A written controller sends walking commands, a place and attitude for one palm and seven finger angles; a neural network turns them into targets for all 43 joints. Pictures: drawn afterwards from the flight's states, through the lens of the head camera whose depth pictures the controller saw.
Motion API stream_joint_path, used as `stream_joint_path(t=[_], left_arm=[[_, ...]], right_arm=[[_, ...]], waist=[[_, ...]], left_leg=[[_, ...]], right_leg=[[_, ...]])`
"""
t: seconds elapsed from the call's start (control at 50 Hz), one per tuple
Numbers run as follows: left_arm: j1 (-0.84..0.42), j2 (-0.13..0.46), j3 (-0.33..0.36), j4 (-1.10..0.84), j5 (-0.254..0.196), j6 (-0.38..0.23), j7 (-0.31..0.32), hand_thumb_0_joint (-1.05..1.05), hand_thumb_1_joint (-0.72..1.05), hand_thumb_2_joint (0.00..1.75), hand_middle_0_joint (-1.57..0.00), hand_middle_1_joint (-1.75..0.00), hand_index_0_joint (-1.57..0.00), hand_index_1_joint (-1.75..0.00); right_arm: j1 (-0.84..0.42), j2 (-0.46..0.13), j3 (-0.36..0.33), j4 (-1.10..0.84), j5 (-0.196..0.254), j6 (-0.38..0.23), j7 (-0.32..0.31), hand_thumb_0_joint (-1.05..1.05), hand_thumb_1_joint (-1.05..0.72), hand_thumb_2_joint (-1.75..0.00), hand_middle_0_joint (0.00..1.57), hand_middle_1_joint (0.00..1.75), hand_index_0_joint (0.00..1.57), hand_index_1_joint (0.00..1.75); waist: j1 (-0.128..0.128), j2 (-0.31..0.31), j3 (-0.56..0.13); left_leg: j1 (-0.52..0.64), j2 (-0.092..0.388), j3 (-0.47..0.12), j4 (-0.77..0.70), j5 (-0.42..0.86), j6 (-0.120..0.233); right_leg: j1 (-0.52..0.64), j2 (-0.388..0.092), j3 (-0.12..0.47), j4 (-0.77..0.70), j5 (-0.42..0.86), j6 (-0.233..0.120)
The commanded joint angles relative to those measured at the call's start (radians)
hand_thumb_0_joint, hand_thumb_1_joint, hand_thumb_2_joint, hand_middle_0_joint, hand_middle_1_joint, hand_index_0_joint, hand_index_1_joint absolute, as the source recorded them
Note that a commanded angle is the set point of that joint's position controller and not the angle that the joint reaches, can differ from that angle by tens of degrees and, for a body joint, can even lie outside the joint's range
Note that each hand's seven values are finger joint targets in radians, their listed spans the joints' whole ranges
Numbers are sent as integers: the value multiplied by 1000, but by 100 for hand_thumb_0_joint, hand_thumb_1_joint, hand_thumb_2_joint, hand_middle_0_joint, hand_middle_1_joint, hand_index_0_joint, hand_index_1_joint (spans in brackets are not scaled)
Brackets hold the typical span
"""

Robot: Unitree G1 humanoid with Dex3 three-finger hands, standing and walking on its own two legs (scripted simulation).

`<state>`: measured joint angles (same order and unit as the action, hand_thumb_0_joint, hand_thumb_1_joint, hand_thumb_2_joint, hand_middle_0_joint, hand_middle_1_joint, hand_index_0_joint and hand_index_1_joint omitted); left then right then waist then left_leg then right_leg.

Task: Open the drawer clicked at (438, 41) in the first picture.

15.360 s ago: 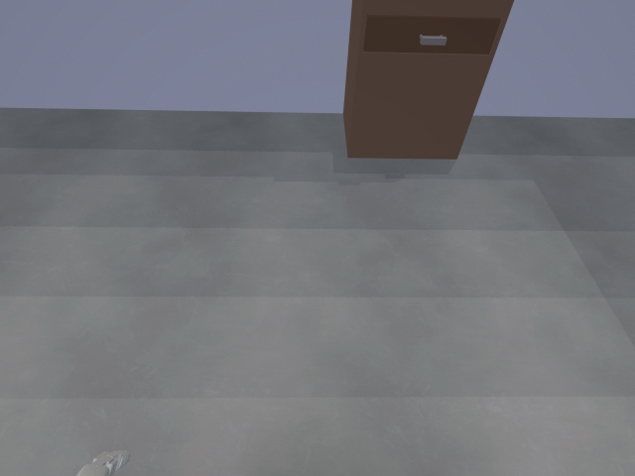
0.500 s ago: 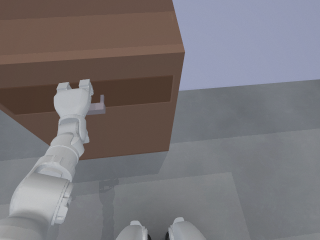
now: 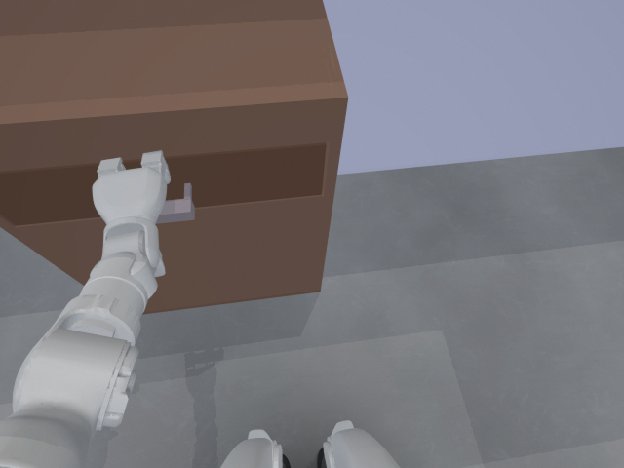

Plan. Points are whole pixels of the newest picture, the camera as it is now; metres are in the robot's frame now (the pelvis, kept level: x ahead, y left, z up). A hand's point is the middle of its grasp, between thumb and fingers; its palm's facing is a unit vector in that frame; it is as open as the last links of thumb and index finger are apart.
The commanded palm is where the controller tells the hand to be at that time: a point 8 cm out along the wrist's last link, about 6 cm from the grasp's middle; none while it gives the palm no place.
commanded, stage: move the hooked fingers above the handle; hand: left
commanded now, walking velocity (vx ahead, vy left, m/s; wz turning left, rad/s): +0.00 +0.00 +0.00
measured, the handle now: (161, 201) +0.53 +0.21 -0.08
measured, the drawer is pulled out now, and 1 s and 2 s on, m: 0.00 0.00 0.00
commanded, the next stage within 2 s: lower the fingers behind the handle in 0.80 s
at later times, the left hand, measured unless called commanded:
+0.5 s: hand (157, 206) +0.48 +0.19 -0.02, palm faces -0.04 +0.01 -1.00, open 13.6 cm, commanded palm +0.47 +0.20 +0.03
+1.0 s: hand (162, 211) +0.49 +0.19 -0.04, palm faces +0.00 -0.05 -1.00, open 13.5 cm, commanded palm +0.48 +0.20 +0.02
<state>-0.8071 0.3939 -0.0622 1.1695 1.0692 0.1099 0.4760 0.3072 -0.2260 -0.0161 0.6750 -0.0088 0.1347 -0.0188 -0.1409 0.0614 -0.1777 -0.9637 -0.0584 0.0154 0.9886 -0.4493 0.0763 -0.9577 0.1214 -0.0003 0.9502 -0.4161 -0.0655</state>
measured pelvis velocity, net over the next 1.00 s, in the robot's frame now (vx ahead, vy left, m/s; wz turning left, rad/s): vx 0.00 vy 0.01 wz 0.01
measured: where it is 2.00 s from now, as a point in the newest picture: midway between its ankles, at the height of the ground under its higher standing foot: outside the picture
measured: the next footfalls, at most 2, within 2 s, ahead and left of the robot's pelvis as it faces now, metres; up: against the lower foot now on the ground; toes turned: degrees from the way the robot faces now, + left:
none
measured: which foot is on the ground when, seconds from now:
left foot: down 0.00-1.00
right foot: down 0.00-1.00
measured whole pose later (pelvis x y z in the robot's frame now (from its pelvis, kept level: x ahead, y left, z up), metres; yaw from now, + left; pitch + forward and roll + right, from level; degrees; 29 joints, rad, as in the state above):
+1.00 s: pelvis +0.00 +0.01 -0.01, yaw +0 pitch +27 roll -3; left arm -0.83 0.35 -0.07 1.15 1.11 0.03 0.55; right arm 0.31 -0.23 -0.03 0.72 -0.03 0.13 0.00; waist -0.15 0.07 -0.20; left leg -1.04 -0.07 -0.01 1.07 -0.49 0.09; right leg -1.02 0.12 -0.03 1.00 -0.45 -0.05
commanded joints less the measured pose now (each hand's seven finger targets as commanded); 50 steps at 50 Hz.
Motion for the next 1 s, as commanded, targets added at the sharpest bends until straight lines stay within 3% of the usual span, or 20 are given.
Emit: stream_joint_path(t=[0.0, 0.02, 0.04, 0.06, 0.12, 0.14, 0.2, 0.26, 0.34, 0.38, 0.4, 0.44, 0.48, 0.52, 0.62, 0.72, 0.82, 0.84, 0.88, 0.98], left_arm=[[-423, 130, -45, -268, -3, -103, -30, 0, -50, 30, -30, -120, -30, -120], [-459, 46, -110, -288, -9, -131, -43, 0, -50, 30, -30, -120, -30, -120], [-449, 42, -107, -282, -9, -155, -46, 0, -50, 30, -30, -120, -30, -120], [-423, 99, -58, -268, 2, -172, -41, 0, -50, 30, -30, -120, -30, -120], [-476, 100, -49, -294, 17, -201, 0, 0, -50, 30, -30, -120, -30, -120], [-477, 142, -13, -290, 34, -201, 26, 0, -50, 30, -30, -120, -30, -120], [-445, 203, 50, -215, 54, -142, 99, 0, -50, 30, -30, -120, -30, -120], [-453, 228, 73, -152, 57, -50, 148, 0, -50, 30, -30, -120, -30, -120], [-443, 298, 97, -117, 44, 43, 128, 0, -50, 30, -30, -120, -30, -120], [-462, 320, 84, -95, 38, 76, 107, 0, -50, 30, -30, -120, -30, -120], [-460, 290, 53, -77, 31, 88, 90, 0, -50, 30, -30, -120, -30, -120], [-458, 302, 59, -108, 8, 65, 47, 0, -50, 30, -30, -120, -30, -120], [-444, 248, 19, -125, -14, 24, -7, 0, -50, 30, -30, -120, -30, -120], [-417, 246, 20, -120, -22, -27, -43, 0, -50, 30, -30, -120, -30, -120], [-420, 153, -46, -165, 27, -153, -55, 0, -50, 30, -30, -120, -30, -120], [-510, 163, -10, -286, 29, -203, 15, 0, -50, 30, -30, -120, -30, -120], [-544, 285, 105, -291, 40, -138, 115, 0, -50, 30, -30, -120, -30, -120], [-551, 278, 97, -292, 48, -117, 129, 0, -50, 30, -30, -120, -30, -120], [-529, 260, 93, -283, 41, -76, 138, 0, -50, 30, -30, -120, -30, -120], [-492, 238, 57, -154, 27, -3, 110, 0, -50, 30, -30, -120, -30, -120]], right_arm=[[143, -163, -73, -50, -1, -39, -25, 0, -90, -90, 20, 30, 20, 30], [147, -156, -78, -43, -3, -46, -22, 0, -90, -90, 20, 30, 20, 30], [156, -158, -81, -27, -5, -54, -21, 0, -90, -90, 20, 30, 20, 30], [161, -165, -81, -19, -5, -54, -20, 0, -90, -90, 20, 30, 20, 30], [163, -161, -83, -12, -15, -56, -14, 0, -90, -90, 20, 30, 20, 30], [166, -165, -83, -9, -17, -53, -10, 0, -90, -90, 20, 30, 20, 30], [149, -167, -72, -12, -26, -35, 1, 0, -90, -90, 20, 30, 20, 30], [134, -175, -66, -21, -31, -18, 12, 0, -90, -90, 20, 30, 20, 30], [128, -185, -57, -33, -21, 3, 10, 0, -90, -90, 20, 30, 20, 30], [121, -184, -48, -34, -12, 10, -1, 0, -90, -90, 20, 30, 20, 30], [115, -181, -46, -38, -8, 9, -6, 0, -90, -90, 20, 30, 20, 30], [121, -182, -44, -48, -2, 1, -14, 0, -90, -90, 20, 30, 20, 30], [131, -177, -46, -58, 3, -10, -24, 0, -90, -90, 20, 30, 20, 30], [140, -174, -43, -56, 3, -18, -30, 0, -90, -90, 20, 30, 20, 30], [154, -165, -54, -51, -2, -48, -28, 0, -90, -90, 20, 30, 20, 30], [180, -172, -77, -32, -20, -59, -12, 0, -90, -90, 20, 30, 20, 30], [175, -187, -79, -11, -33, -32, 0, 0, -90, -90, 20, 30, 20, 30], [174, -186, -80, -11, -33, -26, 2, 0, -90, -90, 20, 30, 20, 30], [167, -184, -80, -10, -31, -15, 9, 0, -90, -90, 20, 30, 20, 30], [154, -187, -64, -2, -24, -2, 5, 0, -90, -90, 20, 30, 20, 30]], waist=[[-37, 5, -496], [-65, 9, -466], [-62, 15, -432], [-47, 14, -408], [-40, 65, -421], [-31, 72, -439], [-5, 78, -423], [-5, 51, -445], [2, -10, -528], [-8, -47, -476], [-19, -49, -442], [-12, -35, -463], [-31, -53, -460], [-29, -62, -423], [-43, 24, -350], [-36, 116, -507], [-16, 107, -589], [-19, 108, -607], [-12, 105, -602], [-38, 26, -490]], left_leg=[[351, 37, -58, -66, 352, -13], [373, 39, -69, -61, 354, -14], [377, 43, -78, -57, 334, -15], [365, 46, -85, -56, 324, -19], [370, 42, -98, -42, 352, -29], [378, 45, -106, -38, 367, -37], [323, 39, -97, -30, 394, -48], [293, 37, -85, -29, 410, -48], [261, 26, -57, -48, 401, -27], [207, 20, -46, -71, 333, -17], [195, 19, -43, -82, 302, -14], [219, 21, -38, -91, 305, -10], [233, 25, -39, -89, 293, -4], [206, 25, -40, -83, 274, -2], [236, 37, -70, -48, 245, -12], [370, 51, -118, -5, 385, -46], [394, 52, -119, 13, 513, -66], [408, 54, -119, 13, 530, -67], [430, 54, -109, 0, 557, -68], [336, 46, -85, -30, 444, -39]], right_leg=[[252, -54, 44, -125, 346, 34], [200, -53, 35, -128, 322, 33], [154, -51, 30, -127, 283, 31], [128, -49, 24, -119, 255, 26], [73, -48, 14, -92, 235, 15], [60, -45, 8, -79, 232, 13], [66, -40, -1, -55, 244, 6], [104, -38, -4, -47, 273, 11], [260, -45, 17, -73, 359, 27], [306, -50, 28, -104, 336, 36], [307, -51, 32, -120, 318, 38], [339, -56, 40, -128, 338, 40], [336, -58, 46, -139, 336, 43], [328, -60, 50, -136, 324, 40], [125, -51, 29, -105, 205, 22], [22, -40, 0, -35, 223, 11], [66, -33, -12, -11, 305, 13], [73, -33, -13, -12, 318, 16], [104, -33, -16, -31, 343, 18], [149, -38, -5, -71, 327, 27]])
